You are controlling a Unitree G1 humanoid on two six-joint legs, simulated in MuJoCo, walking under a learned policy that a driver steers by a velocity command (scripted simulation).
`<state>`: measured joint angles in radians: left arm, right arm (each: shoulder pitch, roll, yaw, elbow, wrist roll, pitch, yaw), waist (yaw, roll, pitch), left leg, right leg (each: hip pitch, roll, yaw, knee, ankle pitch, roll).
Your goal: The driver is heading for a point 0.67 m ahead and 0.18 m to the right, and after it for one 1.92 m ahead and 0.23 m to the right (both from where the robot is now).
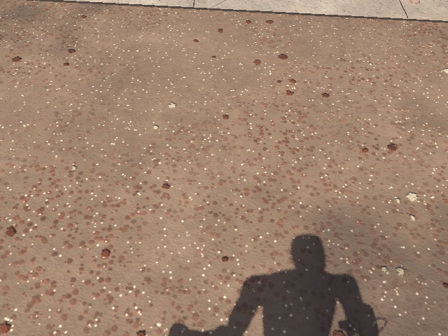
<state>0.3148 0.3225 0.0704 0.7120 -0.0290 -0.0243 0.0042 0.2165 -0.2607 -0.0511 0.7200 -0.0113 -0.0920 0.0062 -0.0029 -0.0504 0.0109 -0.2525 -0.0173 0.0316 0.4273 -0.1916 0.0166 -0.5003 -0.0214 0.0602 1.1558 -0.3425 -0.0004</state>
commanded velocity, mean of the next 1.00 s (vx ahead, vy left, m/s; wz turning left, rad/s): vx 0.47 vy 0.00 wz -0.47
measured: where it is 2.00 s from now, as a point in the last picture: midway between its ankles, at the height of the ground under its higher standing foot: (278, 298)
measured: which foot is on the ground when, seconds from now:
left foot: down 0.00-0.34, up 0.36-0.80, down 0.82-1.00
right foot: up 0.00-0.32, down 0.34-0.84, up 0.86-1.00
